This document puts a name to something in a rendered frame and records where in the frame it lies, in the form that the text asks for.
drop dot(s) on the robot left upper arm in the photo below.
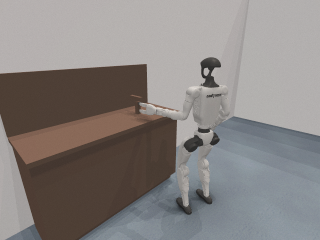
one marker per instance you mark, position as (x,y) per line
(192,93)

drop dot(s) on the robot left hand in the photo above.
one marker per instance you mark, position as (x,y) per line
(150,109)

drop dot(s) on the humanoid robot head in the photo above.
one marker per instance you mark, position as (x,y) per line
(209,63)

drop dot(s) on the left robot forearm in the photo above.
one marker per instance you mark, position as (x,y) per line
(174,115)

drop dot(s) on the robot right upper arm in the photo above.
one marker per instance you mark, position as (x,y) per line
(224,102)

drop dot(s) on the robot right hand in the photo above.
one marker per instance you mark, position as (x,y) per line
(211,128)

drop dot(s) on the humanoid robot torso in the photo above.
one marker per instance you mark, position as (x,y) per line
(205,110)

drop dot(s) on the right robot forearm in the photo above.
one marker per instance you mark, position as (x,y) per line
(219,120)

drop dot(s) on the counter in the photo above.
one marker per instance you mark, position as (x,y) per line
(83,148)

